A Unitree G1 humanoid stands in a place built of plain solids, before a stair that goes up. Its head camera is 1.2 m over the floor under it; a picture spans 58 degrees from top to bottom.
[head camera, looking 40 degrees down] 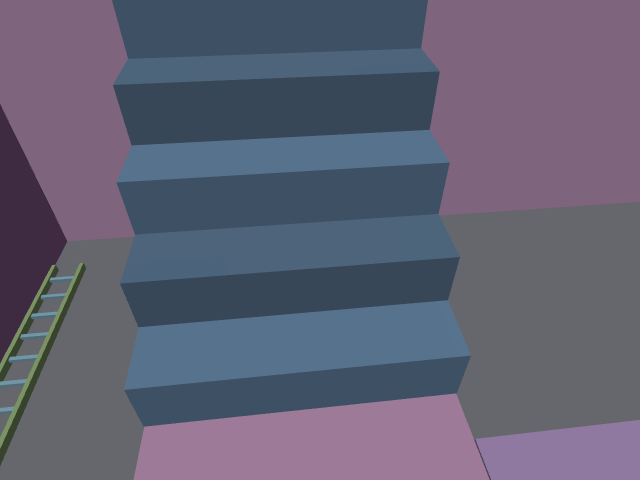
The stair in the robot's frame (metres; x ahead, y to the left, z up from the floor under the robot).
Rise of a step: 0.19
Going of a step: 0.19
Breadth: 0.92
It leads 6 degrees to the left of straight ahead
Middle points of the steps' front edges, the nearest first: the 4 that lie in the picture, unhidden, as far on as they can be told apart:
0.65 0.04 0.19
0.85 0.07 0.38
1.04 0.09 0.57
1.23 0.11 0.76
